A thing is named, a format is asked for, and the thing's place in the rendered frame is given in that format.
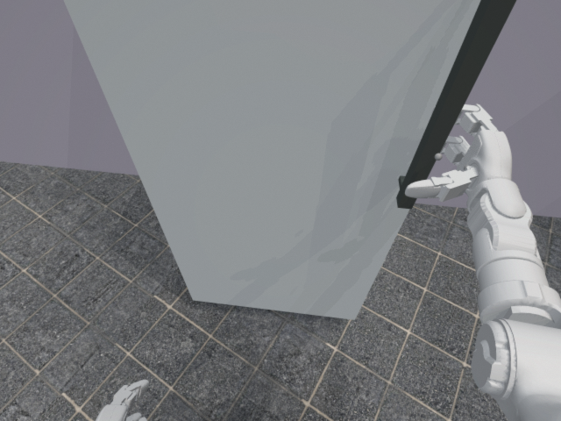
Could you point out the right robot forearm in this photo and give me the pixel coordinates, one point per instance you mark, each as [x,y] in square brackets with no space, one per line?
[511,276]

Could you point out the left robot hand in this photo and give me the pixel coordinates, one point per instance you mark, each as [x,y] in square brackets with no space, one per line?
[122,403]

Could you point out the right robot hand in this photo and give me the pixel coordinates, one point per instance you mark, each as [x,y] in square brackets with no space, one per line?
[489,156]

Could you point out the robot right upper arm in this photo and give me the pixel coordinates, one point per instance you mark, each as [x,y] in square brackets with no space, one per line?
[519,365]

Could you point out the handle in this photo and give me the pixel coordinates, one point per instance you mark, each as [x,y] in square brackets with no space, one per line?
[485,28]

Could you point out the fridge door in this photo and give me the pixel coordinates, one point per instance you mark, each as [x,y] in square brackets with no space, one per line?
[270,135]

